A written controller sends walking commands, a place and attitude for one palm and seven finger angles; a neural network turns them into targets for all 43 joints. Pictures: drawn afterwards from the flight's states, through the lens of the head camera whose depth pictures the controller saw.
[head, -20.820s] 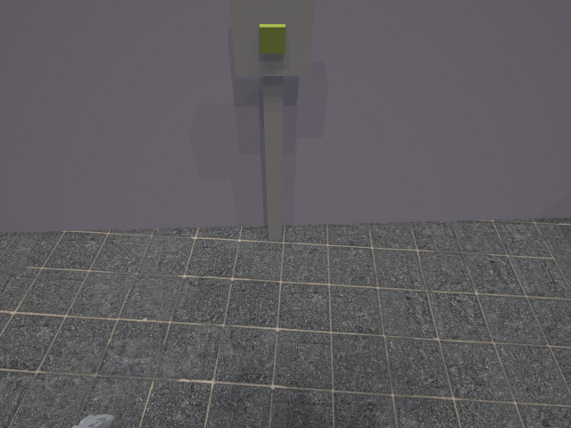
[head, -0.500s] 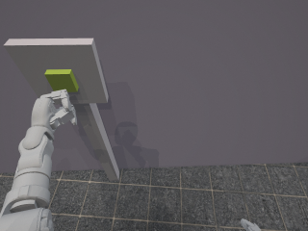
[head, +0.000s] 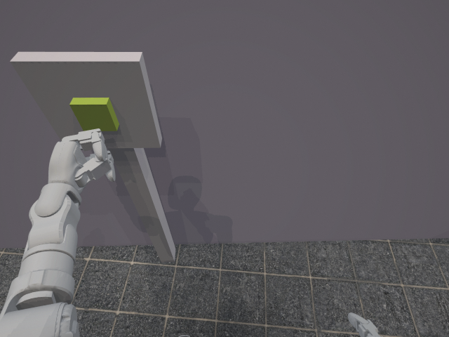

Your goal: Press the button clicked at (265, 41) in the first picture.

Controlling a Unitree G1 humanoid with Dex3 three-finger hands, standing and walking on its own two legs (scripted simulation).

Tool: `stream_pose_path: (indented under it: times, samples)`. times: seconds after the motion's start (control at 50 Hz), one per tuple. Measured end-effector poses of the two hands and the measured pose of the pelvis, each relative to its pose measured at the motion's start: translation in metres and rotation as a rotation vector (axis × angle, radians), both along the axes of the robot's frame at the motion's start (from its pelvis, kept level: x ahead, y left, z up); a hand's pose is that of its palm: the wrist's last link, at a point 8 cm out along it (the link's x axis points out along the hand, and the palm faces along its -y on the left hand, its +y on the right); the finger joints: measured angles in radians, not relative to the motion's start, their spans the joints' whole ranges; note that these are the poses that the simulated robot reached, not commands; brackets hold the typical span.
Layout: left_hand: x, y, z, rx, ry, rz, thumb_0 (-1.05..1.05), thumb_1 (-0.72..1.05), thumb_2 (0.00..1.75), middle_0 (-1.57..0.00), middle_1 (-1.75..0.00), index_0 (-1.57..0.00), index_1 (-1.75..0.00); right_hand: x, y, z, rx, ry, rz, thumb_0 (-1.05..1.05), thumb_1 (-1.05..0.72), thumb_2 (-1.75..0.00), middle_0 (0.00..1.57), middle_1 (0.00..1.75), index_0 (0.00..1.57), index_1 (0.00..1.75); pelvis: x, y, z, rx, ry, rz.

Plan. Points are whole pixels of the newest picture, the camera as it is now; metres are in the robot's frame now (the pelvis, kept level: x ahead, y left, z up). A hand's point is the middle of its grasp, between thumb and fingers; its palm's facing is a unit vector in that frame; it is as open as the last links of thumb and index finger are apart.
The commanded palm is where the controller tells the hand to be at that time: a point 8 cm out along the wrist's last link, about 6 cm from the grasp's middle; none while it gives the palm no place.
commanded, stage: aim a knuckle at the button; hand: left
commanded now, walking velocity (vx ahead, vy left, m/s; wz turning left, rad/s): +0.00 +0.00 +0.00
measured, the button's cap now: (96, 113) +0.48 +0.26 +0.13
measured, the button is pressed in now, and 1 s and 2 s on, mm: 0 3 8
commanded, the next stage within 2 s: press the button with the knuckle in 0.18 s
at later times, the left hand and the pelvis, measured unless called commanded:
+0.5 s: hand (101, 161) +0.39 +0.23 +0.10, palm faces +0.07 -1.00 +0.00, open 3.1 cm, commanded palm +0.37 +0.28 +0.11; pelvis +0.00 +0.00 +0.00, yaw +0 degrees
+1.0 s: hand (104, 145) +0.42 +0.24 +0.11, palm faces +0.07 -1.00 +0.00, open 3.1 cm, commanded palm +0.40 +0.28 +0.11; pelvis +0.00 +0.00 -0.01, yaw +0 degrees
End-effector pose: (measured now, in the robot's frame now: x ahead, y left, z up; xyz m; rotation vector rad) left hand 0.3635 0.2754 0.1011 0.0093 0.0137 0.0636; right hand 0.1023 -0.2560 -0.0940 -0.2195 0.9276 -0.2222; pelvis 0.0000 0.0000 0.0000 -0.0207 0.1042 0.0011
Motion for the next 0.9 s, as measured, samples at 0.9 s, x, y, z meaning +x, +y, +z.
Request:
stream_pose_path:
  times: [0.9]
  samples:
    - [0.031,0.011,0.006,-0.008,0.001,0.014,0.02,0.9,0.9,-1.3,-1.5,-1.3,-1.5,-0.045,-0.009,-0.009,-0.012,0.127,-0.059,0.01,-0.9,-0.9,0.2,0.3,0.2,0.3,-0.001,-0.001,-0.004,-0.005,0.032,-0.011]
